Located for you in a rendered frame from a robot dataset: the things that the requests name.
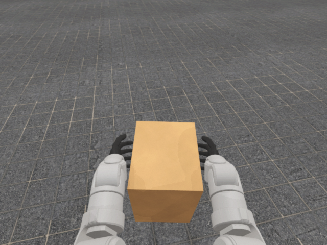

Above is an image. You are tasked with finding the robot right upper arm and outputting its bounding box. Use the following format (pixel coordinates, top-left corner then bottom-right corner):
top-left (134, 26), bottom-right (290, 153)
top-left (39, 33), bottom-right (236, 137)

top-left (213, 234), bottom-right (265, 245)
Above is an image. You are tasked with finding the right robot forearm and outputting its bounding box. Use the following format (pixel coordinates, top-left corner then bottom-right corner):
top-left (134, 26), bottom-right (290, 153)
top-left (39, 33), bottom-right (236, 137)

top-left (204, 155), bottom-right (266, 245)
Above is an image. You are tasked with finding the left robot hand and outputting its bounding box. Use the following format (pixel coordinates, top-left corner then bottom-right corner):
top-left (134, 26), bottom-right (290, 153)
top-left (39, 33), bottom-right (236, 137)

top-left (109, 134), bottom-right (133, 168)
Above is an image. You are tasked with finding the carton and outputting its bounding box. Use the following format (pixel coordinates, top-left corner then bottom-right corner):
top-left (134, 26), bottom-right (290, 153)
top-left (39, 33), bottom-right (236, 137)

top-left (127, 121), bottom-right (203, 223)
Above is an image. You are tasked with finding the left robot forearm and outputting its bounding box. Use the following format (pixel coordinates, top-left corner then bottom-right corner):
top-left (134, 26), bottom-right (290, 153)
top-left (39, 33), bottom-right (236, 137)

top-left (74, 154), bottom-right (127, 245)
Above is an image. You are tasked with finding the right robot hand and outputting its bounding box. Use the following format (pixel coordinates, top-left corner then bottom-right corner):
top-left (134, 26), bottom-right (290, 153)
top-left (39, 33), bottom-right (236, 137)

top-left (198, 136), bottom-right (219, 170)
